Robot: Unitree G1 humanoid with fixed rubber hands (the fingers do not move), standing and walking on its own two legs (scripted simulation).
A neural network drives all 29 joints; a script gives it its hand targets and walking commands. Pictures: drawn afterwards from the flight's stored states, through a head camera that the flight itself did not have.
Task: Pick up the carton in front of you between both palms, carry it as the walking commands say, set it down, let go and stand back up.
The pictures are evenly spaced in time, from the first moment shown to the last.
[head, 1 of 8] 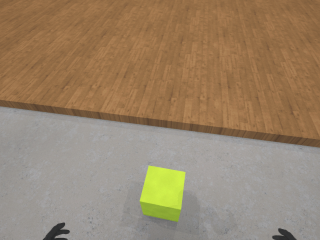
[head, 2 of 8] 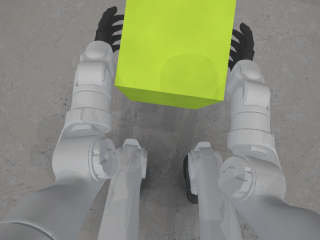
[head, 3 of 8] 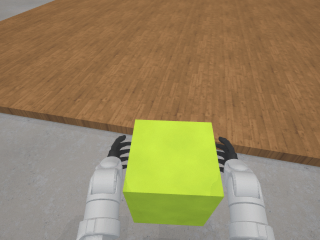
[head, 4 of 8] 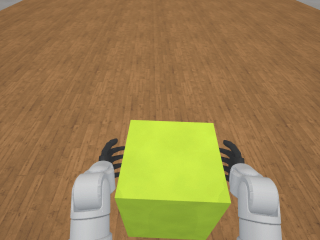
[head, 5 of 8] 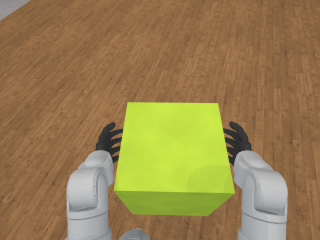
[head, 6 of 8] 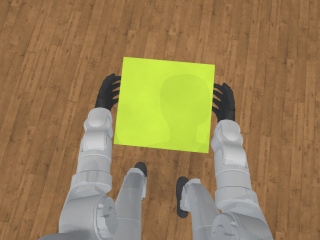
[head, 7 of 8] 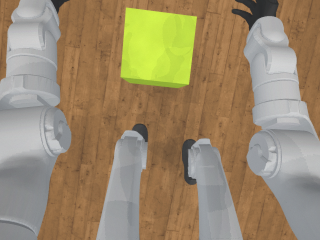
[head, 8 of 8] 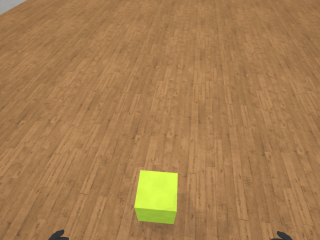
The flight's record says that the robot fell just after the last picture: no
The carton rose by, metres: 0.86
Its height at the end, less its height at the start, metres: +0.09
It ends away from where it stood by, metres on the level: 4.42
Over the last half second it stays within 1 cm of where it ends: yes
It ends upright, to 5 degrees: yes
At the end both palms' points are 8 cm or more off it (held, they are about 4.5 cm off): yes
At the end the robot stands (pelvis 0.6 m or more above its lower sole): yes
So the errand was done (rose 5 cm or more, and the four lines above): yes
